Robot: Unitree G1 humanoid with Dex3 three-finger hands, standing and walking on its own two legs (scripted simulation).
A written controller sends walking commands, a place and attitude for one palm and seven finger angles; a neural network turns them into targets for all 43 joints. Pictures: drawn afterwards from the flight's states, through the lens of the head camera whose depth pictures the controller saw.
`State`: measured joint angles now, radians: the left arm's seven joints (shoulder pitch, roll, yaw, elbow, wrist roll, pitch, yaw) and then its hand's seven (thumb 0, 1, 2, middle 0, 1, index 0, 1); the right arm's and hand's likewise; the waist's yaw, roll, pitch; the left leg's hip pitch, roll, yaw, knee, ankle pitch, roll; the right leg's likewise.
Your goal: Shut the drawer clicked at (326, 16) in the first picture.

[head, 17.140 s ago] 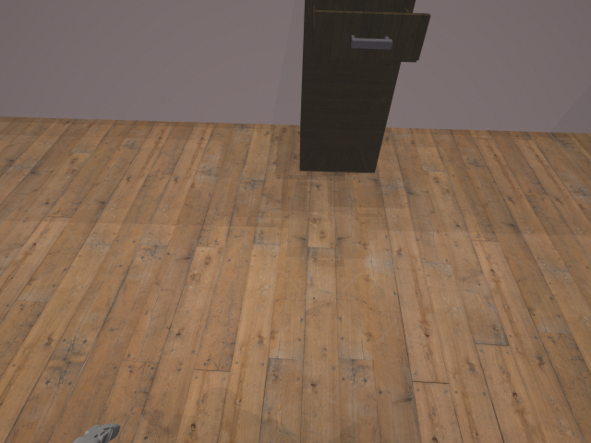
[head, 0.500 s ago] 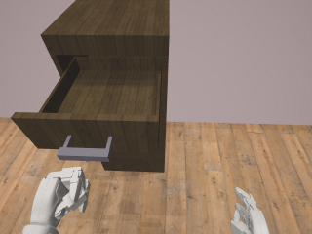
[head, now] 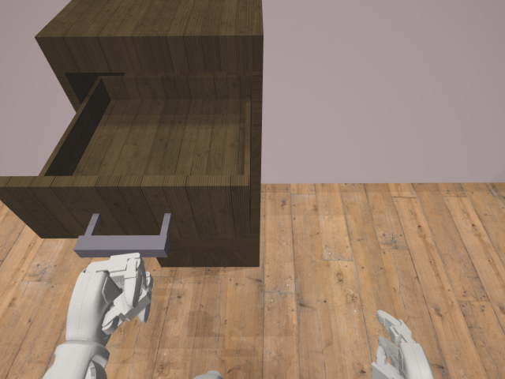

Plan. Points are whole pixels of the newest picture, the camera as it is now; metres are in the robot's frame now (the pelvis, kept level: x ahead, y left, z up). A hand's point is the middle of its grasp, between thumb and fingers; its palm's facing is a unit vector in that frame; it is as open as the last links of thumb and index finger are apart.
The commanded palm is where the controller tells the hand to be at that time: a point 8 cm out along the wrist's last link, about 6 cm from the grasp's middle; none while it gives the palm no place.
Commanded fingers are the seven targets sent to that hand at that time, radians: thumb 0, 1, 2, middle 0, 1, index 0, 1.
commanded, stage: bring the fist close to the handle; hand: left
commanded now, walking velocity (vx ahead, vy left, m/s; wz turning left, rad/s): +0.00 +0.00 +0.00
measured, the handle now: (127, 233) +0.31 +0.21 +0.08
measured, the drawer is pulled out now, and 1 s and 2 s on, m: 0.29 0.25 0.12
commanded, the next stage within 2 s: push the drawer shut in 0.20 s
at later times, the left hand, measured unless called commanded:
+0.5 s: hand (146, 291) +0.23 +0.16 +0.08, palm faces +0.03 -1.00 -0.06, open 3.3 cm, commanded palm +0.21 +0.22 +0.08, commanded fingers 0.00 0.90 0.90 -1.40 -1.60 -1.40 -1.60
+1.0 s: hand (148, 255) +0.28 +0.17 +0.08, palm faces +0.03 -1.00 -0.05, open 3.0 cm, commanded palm +0.27 +0.22 +0.08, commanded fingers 0.00 0.90 0.90 -1.40 -1.60 -1.40 -1.60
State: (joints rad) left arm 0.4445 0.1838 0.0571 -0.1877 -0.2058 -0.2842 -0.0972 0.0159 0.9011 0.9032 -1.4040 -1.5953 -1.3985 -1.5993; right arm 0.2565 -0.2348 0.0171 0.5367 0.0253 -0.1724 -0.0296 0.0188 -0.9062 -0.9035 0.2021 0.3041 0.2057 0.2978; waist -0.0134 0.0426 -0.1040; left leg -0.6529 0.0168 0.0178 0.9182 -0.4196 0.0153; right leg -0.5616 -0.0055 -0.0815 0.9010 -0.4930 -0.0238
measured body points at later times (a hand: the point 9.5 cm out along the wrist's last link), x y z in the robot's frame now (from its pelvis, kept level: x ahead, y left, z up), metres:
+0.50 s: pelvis +0.00 -0.01 +0.00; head +0.03 -0.03 +0.45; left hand +0.22 +0.21 +0.08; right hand +0.18 -0.25 -0.08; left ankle +0.02 +0.11 -0.69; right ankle -0.02 -0.10 -0.69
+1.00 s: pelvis -0.01 -0.01 +0.01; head +0.03 -0.02 +0.45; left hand +0.27 +0.22 +0.08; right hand +0.15 -0.26 -0.09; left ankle +0.02 +0.11 -0.69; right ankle -0.02 -0.10 -0.69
